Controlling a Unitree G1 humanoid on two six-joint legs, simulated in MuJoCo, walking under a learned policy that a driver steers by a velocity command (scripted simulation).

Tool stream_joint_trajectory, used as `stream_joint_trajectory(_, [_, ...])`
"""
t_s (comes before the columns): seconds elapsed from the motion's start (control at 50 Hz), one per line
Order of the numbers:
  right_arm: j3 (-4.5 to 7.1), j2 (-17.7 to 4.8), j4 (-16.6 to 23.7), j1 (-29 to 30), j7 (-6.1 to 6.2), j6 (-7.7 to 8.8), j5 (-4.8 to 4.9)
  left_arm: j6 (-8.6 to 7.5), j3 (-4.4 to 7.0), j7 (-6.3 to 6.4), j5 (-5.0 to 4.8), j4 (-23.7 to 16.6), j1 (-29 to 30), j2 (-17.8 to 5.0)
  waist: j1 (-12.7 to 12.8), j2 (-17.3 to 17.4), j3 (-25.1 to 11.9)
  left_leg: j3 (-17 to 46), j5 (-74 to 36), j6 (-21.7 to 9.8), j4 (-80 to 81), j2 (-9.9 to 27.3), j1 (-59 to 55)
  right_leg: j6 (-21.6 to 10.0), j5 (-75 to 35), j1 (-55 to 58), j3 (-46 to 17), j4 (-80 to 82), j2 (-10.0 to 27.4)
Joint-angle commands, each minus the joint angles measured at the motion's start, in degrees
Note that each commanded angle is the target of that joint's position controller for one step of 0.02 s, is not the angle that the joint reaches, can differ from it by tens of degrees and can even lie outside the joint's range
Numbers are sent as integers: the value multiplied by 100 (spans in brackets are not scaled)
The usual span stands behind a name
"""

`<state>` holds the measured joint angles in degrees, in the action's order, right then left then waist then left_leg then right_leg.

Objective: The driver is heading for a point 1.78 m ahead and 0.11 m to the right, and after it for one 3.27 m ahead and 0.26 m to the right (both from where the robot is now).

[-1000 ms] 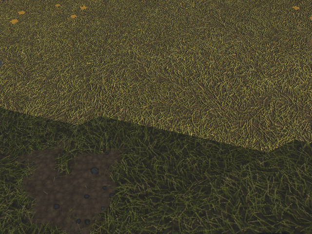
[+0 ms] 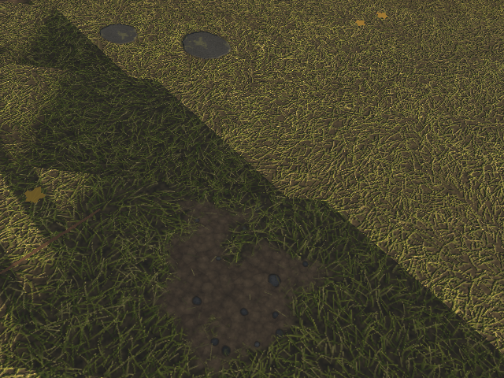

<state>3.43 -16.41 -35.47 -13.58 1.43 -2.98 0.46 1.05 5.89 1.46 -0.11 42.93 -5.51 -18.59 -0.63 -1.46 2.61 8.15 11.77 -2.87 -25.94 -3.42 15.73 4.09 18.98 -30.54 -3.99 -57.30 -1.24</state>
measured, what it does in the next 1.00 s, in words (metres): walks ahead: right foot, then left foot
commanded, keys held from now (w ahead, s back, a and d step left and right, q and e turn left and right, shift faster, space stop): q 0.08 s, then no key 0.12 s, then w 0.46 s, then no key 0.34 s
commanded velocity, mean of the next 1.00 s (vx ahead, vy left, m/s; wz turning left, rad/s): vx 0.21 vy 0.00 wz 0.19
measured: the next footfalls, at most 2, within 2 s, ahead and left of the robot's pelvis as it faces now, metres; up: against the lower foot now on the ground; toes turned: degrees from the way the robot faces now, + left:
right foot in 0.22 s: +0.07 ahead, -0.14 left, +0.00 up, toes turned +12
left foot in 0.62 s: +0.14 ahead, +0.14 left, +0.00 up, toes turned +7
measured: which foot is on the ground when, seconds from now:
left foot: down 0.00-0.22, up 0.24-0.60, down 0.62-1.00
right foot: up 0.00-0.20, down 0.22-0.62, up 0.64-0.96, down 0.98-1.00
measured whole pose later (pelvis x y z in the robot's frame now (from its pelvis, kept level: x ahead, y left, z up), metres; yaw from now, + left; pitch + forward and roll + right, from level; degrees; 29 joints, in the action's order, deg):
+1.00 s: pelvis +0.20 +0.05 -0.01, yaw +8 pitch +1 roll +1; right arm 2.0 -14.8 -45.8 -17.6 1.0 0.9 0.0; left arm -2.8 2.2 -1.0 1.2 44.1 -7.4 -15.4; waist -1.7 -1.6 1.6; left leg -0.1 20.3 -2.4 -25.5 -3.3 5.4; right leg -1.8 6.6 -25.3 -0.1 -38.1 0.3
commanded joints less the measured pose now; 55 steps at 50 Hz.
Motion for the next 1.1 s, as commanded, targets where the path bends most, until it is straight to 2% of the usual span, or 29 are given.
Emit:
stream_joint_trajectory(0.02, [318,-1047,348,-23,68,11,6,-133,19,-62,-27,-449,390,-300,-105,1008,-663,1487,-1691,-957,398,1238,-1120,36,-10,-259,-176,841,-15])
stream_joint_trajectory(0.14, [308,-1037,422,208,-26,-64,18,-212,13,-222,-66,-454,254,-380,-107,1098,-718,2095,-1618,-987,232,1215,-735,-144,276,716,-129,1837,-75])
stream_joint_trajectory(0.2, [231,-874,404,416,-10,-56,112,-261,-8,-276,37,-373,-110,-272,173,974,-763,2028,-1205,-621,-24,904,-410,-372,-1000,1782,-12,3434,43])
stream_joint_trajectory(0.22, [165,-677,344,191,-4,-23,43,-266,-6,-267,146,-364,-276,-386,135,607,-958,1768,-14,-315,-281,621,-52,-541,-1399,2437,-385,3632,511])
stream_joint_trajectory(0.24, [81,-401,247,-291,-13,23,-84,-248,4,-249,236,-420,-361,-661,-106,-620,-1038,888,1849,82,-1401,-225,578,-993,-1881,2911,-1427,3783,1453])
stream_joint_trajectory(0.26, [162,-658,422,-121,27,67,8,-270,32,-277,249,-252,-510,-824,-60,-1427,-684,418,2512,252,-1879,-389,1282,-1793,-442,2451,-2643,4279,2072])
stream_joint_trajectory(0.28, [278,-1073,360,84,62,115,38,-315,60,-279,118,-291,-489,-823,137,-1039,-287,337,2163,394,-2649,-101,1712,-1962,1032,2387,-2850,4533,2077])
stream_joint_trajectory(0.3, [336,-1162,305,207,50,134,54,-323,45,-237,34,-251,-475,-768,152,-852,-40,276,1772,445,-2958,-27,2025,-1811,1642,2366,-2650,4622,1880])
stream_joint_trajectory(0.34, [311,-972,173,123,-17,152,29,-325,2,-156,-64,-210,-488,-681,140,-818,117,67,1180,549,-3121,204,2403,-1593,1489,2627,-2252,4672,1638])
stream_joint_trajectory(0.44, [106,-402,229,686,-153,438,10,-319,-5,-71,-77,-23,-979,-718,496,-760,23,-602,454,552,-1785,413,1751,-1516,360,2489,-1277,4737,1226])
stream_joint_trajectory(0.52, [80,-445,273,817,-201,566,86,-329,37,-126,-136,125,-1237,-986,565,-787,30,-867,402,416,-756,343,866,-1584,123,2075,-1123,4631,1330])
stream_joint_trajectory(0.6, [177,-598,-63,-186,-181,595,115,-288,-77,-176,-178,219,-1207,-800,-52,-559,-222,-976,-2,123,-26,218,-1019,-1311,-10,1229,-955,3964,1224])
stream_joint_trajectory(0.62, [249,-767,-206,-855,-122,591,140,-325,-181,-193,-101,180,-1050,-521,-413,-328,-521,-506,190,-62,28,601,-1938,-1064,-67,676,-619,3062,954])
stream_joint_trajectory(0.64, [383,-1345,-259,-1488,-72,582,28,-420,-339,-212,-20,-24,-990,-1,-585,1128,-987,1510,1378,-638,623,1894,-2977,-621,368,-516,262,912,272])
stream_joint_trajectory(0.66, [419,-1493,-326,-1710,-179,618,-37,-536,-250,-162,-149,-240,-827,-369,-647,1650,-907,3286,2592,-1242,1350,2564,-2753,-609,1292,-1404,78,-297,55])
stream_joint_trajectory(0.68, [264,-1102,-261,-1267,-221,671,-42,-585,-130,-164,-221,-214,-837,-752,-432,1283,-269,2953,2410,-1240,1430,2506,-2337,-693,999,-1775,-113,-822,378])
stream_joint_trajectory(0.7, [169,-840,-170,-865,-233,698,-69,-595,-97,-184,-188,-114,-886,-824,-243,1087,65,2152,1294,-1077,1407,2151,-1898,-715,486,-1584,-88,-763,539])
stream_joint_trajectory(0.74, [102,-697,-132,-407,-234,690,-59,-556,-91,-177,-19,13,-1007,-659,-2,915,30,989,-1808,-875,1227,1753,-1500,-578,6,-1081,28,-335,702])
stream_joint_trajectory(0.78, [92,-684,-159,-239,-182,665,-66,-465,-129,-198,8,69,-1059,-445,132,850,-196,262,-3610,-803,1102,1480,-1136,-418,-335,-431,216,132,574])
stream_joint_trajectory(0.86, [91,-682,-476,-254,-22,544,-123,-395,-309,-205,118,-123,-571,42,140,842,-592,-557,-4779,-718,886,1112,-754,-266,-1687,671,444,1456,254])
stream_joint_trajectory(0.88, [86,-698,-555,-292,-14,518,-122,-384,-297,-220,100,-140,-540,-31,126,865,-611,-627,-4799,-737,858,1087,-637,-273,-1882,878,495,1543,161])
stream_joint_trajectory(0.94, [55,-601,-652,-152,-27,516,-197,-380,-181,-272,132,196,-1215,-292,373,681,-942,-526,-4690,-828,332,1386,-238,-435,-2360,1882,342,828,153])
stream_joint_trajectory(0.98, [-30,-442,-606,114,-26,455,43,-409,-185,-227,141,74,-1086,-273,529,559,-525,-455,-4448,-608,-252,1013,-264,-646,-2042,2003,639,2218,-101])
stream_joint_trajectory(1.0, [-45,-394,-642,-280,-29,469,-9,-448,-99,-220,171,88,-1115,-580,397,36,-652,-470,-3902,-332,-917,660,-103,-888,-3962,2590,402,2528,127])
stream_joint_trajectory(1.02, [-91,-328,-713,-862,-63,488,-75,-423,-27,-217,132,73,-1339,-866,293,-604,-1293,-509,-1869,25,-2136,276,387,-1594,-5300,3537,-643,2724,1054])
stream_joint_trajectory(1.04, [-105,-274,-887,-1039,-82,477,-88,-359,-221,-215,161,-109,-1156,-418,210,-1076,-1527,-301,2463,261,-3323,-32,911,-2281,-6686,3717,-1652,2954,2031])
stream_joint_trajectory(1.06, [-22,-513,-908,-1068,-92,423,-4,-346,-323,-281,63,-76,-1089,-174,191,-823,-1385,79,3044,335,-3871,10,1066,-2429,-6157,3194,-1668,3028,2070])
stream_joint_trajectory(1.08, [-29,-444,-797,-931,-53,268,128,-345,-285,-350,1,10,-796,-302,7,-898,-1097,9,2844,397,-4014,227,1303,-2531,-4313,2640,-1920,3439,2189])
stream_joint_trajectory(1.1, [-10,-501,-742,-597,15,103,60,-345,-331,-398,-43,-109,-347,-153,0,-416,-678,-80,2602,453,-3597,466,1125,-2304,-3197,1989,-1674,3778,1963])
